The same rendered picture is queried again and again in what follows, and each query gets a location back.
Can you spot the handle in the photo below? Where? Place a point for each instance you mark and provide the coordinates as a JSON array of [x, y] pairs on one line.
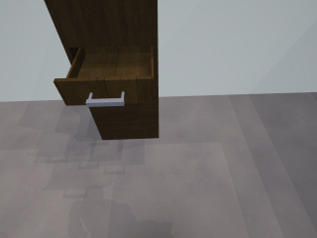
[[104, 102]]

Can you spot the drawer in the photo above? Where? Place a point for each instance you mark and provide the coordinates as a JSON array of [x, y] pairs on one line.
[[107, 72]]

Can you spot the cabinet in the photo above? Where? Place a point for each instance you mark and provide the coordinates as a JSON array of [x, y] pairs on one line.
[[113, 23]]

